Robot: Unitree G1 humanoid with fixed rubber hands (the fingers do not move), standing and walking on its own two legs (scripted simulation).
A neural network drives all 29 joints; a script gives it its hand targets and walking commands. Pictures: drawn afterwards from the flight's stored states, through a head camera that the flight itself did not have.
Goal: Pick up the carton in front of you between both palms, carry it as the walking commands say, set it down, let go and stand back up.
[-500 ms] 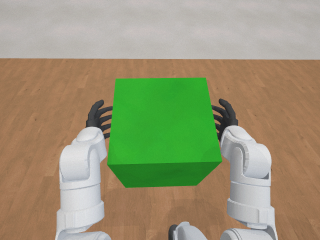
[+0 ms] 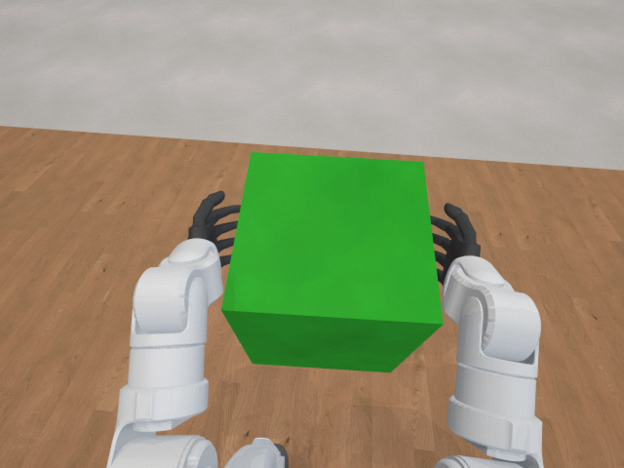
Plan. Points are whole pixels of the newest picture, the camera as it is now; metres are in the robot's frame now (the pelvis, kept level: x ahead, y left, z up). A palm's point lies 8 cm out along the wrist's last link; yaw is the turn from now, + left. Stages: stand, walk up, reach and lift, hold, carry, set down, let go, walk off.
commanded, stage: carry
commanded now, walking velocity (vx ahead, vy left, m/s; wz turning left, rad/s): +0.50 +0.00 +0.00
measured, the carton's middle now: (328, 274) +0.36 +0.02 +0.03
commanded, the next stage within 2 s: none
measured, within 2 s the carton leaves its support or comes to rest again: neither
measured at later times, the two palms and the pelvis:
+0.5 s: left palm (265, 122) +0.65 +0.15 +0.07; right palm (436, 133) +0.64 -0.15 +0.08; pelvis +0.31 +0.02 -0.04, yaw +0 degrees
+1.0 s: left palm (283, 64) +0.94 +0.16 +0.03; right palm (410, 70) +0.95 -0.14 +0.03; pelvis +0.61 +0.00 -0.07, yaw +0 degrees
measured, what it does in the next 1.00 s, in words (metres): goes down: left foot 0.04 m lower, then right foot 0.04 m lower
